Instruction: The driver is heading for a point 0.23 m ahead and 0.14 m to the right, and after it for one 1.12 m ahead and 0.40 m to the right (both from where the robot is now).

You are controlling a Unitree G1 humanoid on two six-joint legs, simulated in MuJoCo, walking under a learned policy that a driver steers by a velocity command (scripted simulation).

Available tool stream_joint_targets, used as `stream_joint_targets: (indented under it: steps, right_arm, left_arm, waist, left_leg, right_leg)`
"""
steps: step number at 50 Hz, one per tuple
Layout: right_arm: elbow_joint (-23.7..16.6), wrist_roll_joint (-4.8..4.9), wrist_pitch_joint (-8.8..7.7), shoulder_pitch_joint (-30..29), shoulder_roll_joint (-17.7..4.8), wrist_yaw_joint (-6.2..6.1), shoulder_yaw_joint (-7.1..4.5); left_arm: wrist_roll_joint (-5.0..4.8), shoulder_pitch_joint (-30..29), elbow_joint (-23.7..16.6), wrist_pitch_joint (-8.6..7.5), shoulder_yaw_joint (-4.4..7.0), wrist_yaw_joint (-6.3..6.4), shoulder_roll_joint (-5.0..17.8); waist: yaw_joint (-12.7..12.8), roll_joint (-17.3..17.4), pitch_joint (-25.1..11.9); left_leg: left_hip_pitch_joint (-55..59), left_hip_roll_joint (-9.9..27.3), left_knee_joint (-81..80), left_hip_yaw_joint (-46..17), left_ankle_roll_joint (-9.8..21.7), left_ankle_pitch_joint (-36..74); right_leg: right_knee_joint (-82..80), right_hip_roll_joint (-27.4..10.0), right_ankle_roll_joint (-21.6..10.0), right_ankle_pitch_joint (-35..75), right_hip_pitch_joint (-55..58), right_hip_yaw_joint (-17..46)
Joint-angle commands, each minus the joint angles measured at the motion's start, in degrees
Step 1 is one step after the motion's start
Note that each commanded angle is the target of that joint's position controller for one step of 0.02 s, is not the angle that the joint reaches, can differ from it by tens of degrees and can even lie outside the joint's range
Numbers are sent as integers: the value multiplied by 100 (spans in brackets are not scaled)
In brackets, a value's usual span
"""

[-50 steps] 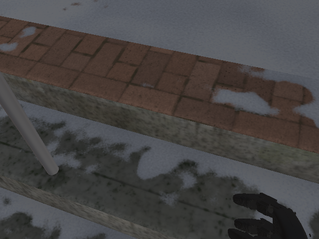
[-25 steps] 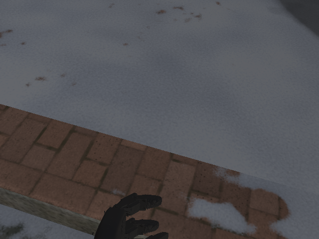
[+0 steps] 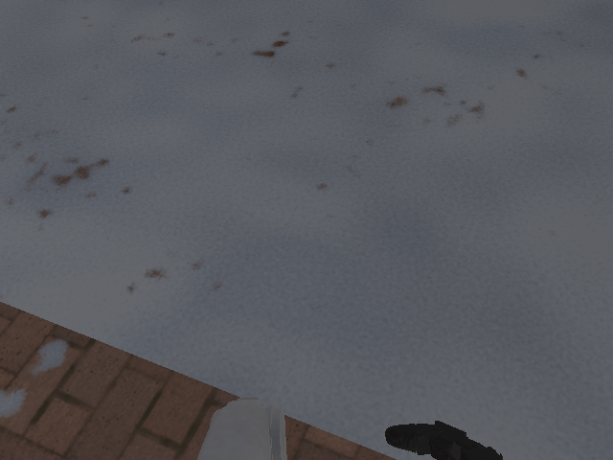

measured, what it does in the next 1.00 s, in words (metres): climbs, turning right: left foot 0.16 m higher, then right foot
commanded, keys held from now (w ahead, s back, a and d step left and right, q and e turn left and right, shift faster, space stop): w+e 0.86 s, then w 0.14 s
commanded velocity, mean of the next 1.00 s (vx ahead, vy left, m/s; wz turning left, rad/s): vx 0.50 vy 0.00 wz -0.51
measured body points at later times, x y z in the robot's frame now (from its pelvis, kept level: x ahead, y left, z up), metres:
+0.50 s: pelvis +0.30 +0.02 +0.17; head +0.29 +0.03 +0.62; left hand +0.56 +0.17 +0.09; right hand +0.23 -0.20 +0.02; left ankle +0.25 +0.14 -0.57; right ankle +0.42 -0.14 -0.48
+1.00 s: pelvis +0.55 -0.11 +0.18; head +0.56 -0.14 +0.62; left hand +0.74 +0.08 +0.07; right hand +0.63 -0.43 +0.09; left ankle +0.79 -0.02 -0.50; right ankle +0.47 -0.15 -0.57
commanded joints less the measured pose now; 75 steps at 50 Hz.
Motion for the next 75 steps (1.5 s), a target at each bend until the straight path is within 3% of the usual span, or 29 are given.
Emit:
stream_joint_targets:
  steps: [1,2,3,4,5,6,7,9,11,14,19,23,29,33,34,35,36,37,40,49,56,58,59,60,61,62,64,69,75]
  right_arm:
    - [-1491,23,-236,-2267,-22,87,54]
    - [-1323,114,-280,-1354,-409,30,-186]
    - [-982,182,-269,-4,-1019,-59,-503]
    - [-722,154,-198,1276,-1680,-90,-812]
    - [-330,-100,-193,2342,-2215,-82,-1031]
    - [50,-307,-81,2888,-2595,-122,-1166]
    - [12,-336,-43,2560,-2129,-267,-1094]
    - [319,18,17,1333,-983,-223,-829]
    - [903,-196,-81,1059,-191,-122,-641]
    - [1309,-218,-159,1137,-242,-30,-750]
    - [1227,-190,-231,1037,-1160,-339,-865]
    - [1182,-107,-239,1622,-1928,-554,-1092]
    - [1024,97,77,1865,-2126,-504,-1319]
    - [894,187,222,1606,-2377,-456,-1434]
    - [659,-45,165,1471,-1929,-474,-1324]
    - [229,-49,-57,1724,-1350,-466,-1157]
    - [106,162,-293,1106,-1736,-378,-1223]
    - [-38,302,-402,789,-1728,-331,-1212]
    - [-17,75,-369,881,-1821,-372,-1270]
    - [-249,-19,-198,-223,-1392,-244,-1099]
    - [-467,61,-330,-509,-1730,-90,-1227]
    - [-233,-119,-402,467,-1965,-105,-1360]
    - [-150,-252,-432,1311,-2232,-124,-1401]
    - [-14,-328,-386,1885,-2526,-134,-1460]
    - [148,-86,-308,2166,-2227,-110,-1416]
    - [10,-14,-213,1724,-1943,-154,-1341]
    - [-95,-63,-103,1043,-1550,-203,-1165]
    - [126,-181,-103,633,-1633,-231,-1140]
    - [309,-54,124,758,-1718,-274,-1148]
  left_arm:
    - [-206,231,-256,0,187,95,877]
    - [-154,340,-171,-193,224,-44,1233]
    - [-119,140,-181,-294,260,-120,1559]
    - [-64,-344,-292,-300,439,-107,2171]
    - [-12,-453,-525,-372,437,-101,1911]
    - [-5,-49,-528,-476,317,-214,997]
    - [83,-342,-504,-489,375,-420,765]
    - [-102,-1920,-1581,-275,338,-387,425]
    - [-171,-1770,-1892,-105,381,-356,735]
    - [-360,-1388,-1914,36,265,-389,514]
    - [-26,-2316,-2407,125,410,-396,1205]
    - [-195,-3187,-2594,161,467,-505,1343]
    - [-245,-3940,-2819,165,637,-556,1455]
    - [-252,-1564,-2230,82,1124,-457,2247]
    - [-182,-1073,-2114,67,1288,-376,2802]
    - [-169,-1384,-2269,-31,1267,-413,3055]
    - [-164,-1318,-2336,-102,1130,-462,2555]
    - [-146,-1434,-2301,-164,1055,-449,2277]
    - [-127,-2096,-2546,-276,856,-360,1764]
    - [-101,-1537,-2461,-269,866,-128,2013]
    - [-149,-1330,-2269,-200,936,-114,2119]
    - [-128,-1594,-2374,-166,920,-93,2040]
    - [-29,-1696,-2550,-180,821,-85,1785]
    - [-17,-673,-2451,-237,700,-68,1341]
    - [-100,-309,-2270,-268,723,-85,1730]
    - [-192,-884,-2340,-223,811,-83,2060]
    - [-48,-1979,-2606,-125,800,-62,2041]
    - [-23,-1733,-2501,50,646,18,1385]
    - [-25,-2188,-2401,220,698,38,1561]
  waist:
    - [-267,-691,603]
    - [-771,-1701,58]
    - [-1470,-1902,-633]
    - [-2283,-2108,-1355]
    - [-2402,-608,-2406]
    - [-1987,1759,-3238]
    - [-1887,1237,-2822]
    - [-1235,105,-574]
    - [-554,-216,123]
    - [-226,9,482]
    - [-198,389,503]
    - [-740,44,536]
    - [-1139,156,982]
    - [2,179,-333]
    - [-12,-698,-495]
    - [-614,-1825,-1214]
    - [-272,-937,-1515]
    - [-320,-782,-903]
    - [-804,-265,-386]
    - [-437,-693,232]
    - [-376,-955,446]
    - [-890,-957,-151]
    - [-1218,-547,-983]
    - [-945,1317,-1854]
    - [-1047,1696,-2427]
    - [-1119,994,-1682]
    - [-961,-21,-711]
    - [-418,429,-609]
    - [-624,424,-609]
  left_leg:
    - [2847,-230,-2852,854,103,-503]
    - [4577,-749,-2660,997,257,-878]
    - [5360,-994,-3097,634,541,-1077]
    - [6179,-769,-3883,-333,828,-1217]
    - [8203,263,-4687,-2427,1283,-1187]
    - [9265,1494,-7445,-5556,2008,-1842]
    - [8570,1725,-8293,-6396,1982,-1703]
    - [6278,1629,-7820,-4100,1230,-1947]
    - [5310,1184,-7581,-2024,691,-1098]
    - [5318,731,-7808,-317,297,-101]
    - [5415,471,-8921,869,561,702]
    - [6805,869,-9182,896,648,606]
    - [8303,1115,-8735,1152,672,2016]
    - [7829,613,-5512,1380,333,4318]
    - [6037,279,-3777,1222,79,1341]
    - [3803,-1027,-1882,261,-258,-1997]
    - [3374,-854,-1458,-843,-150,-1804]
    - [3050,-602,-1600,-831,-1,-1226]
    - [3763,-77,-2554,-1003,47,-454]
    - [4175,-408,-5921,-532,-301,1484]
    - [4376,-648,-7101,-502,137,980]
    - [5779,-885,-7423,-243,419,1521]
    - [7373,-66,-6989,-975,762,3256]
    - [9476,1440,-6978,-3068,1825,4907]
    - [9752,1698,-7512,-4335,2185,3876]
    - [9144,1439,-7574,-3521,1894,3273]
    - [7583,890,-7738,-2291,1579,3602]
    - [6165,311,-8104,-1075,1390,4731]
    - [5945,328,-8277,-1106,1254,1722]
  right_leg:
    - [-2591,-1322,-1064,3495,-1588,1217]
    - [-2011,-1421,-1135,6710,-1545,1077]
    - [-827,-1267,-847,9486,-428,686]
    - [578,-1202,-576,9907,-2,698]
    - [2404,-753,-425,8202,-1372,822]
    - [4486,429,-247,2144,-2588,1157]
    - [6986,638,-110,1283,-3125,1740]
    - [8432,140,-345,1501,-4150,1011]
    - [8561,-302,-747,1617,-4068,938]
    - [7998,-317,-947,1716,-4423,1024]
    - [5551,-364,-225,2752,-4139,392]
    - [3670,-720,-185,2619,-4153,9]
    - [1720,-485,-323,1250,-3807,-646]
    - [693,471,-884,1364,-469,-841]
    - [877,-551,-1163,1926,868,816]
    - [-298,-1616,-2290,322,2338,4196]
    - [-987,-1817,-2122,75,2343,4627]
    - [-899,-1682,-1825,534,1853,3833]
    - [-786,-1065,-1458,1792,90,2332]
    - [-956,-592,-1106,2271,-996,1171]
    - [-257,-1129,-878,2748,155,1722]
    - [1030,-620,-511,4654,148,1359]
    - [2425,-264,-235,3705,-682,1155]
    - [4821,636,315,-278,-2600,800]
    - [5766,707,432,-1353,-3214,1408]
    - [6091,383,478,-1010,-3566,1376]
    - [5455,-101,473,-405,-3459,884]
    - [3011,-324,549,116,-1995,485]
    - [1407,-303,477,1182,-1118,400]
